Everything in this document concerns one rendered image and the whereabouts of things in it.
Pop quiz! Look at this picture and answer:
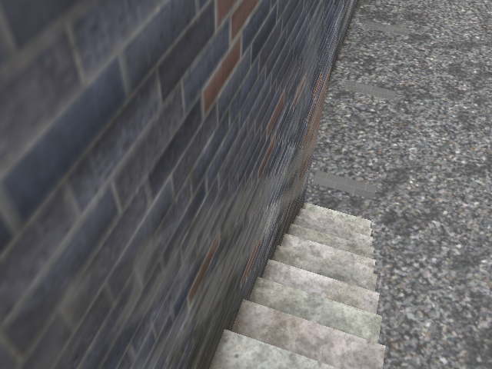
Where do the stairs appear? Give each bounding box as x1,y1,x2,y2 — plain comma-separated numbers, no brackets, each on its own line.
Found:
209,202,386,369

